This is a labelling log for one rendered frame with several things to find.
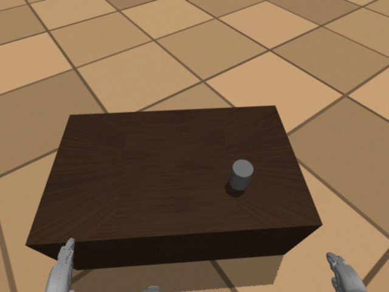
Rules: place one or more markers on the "can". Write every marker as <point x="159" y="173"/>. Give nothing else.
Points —
<point x="241" y="174"/>

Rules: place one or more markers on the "right robot hand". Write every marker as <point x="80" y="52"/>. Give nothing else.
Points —
<point x="346" y="277"/>

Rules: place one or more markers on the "left robot hand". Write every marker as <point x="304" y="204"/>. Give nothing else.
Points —
<point x="60" y="276"/>

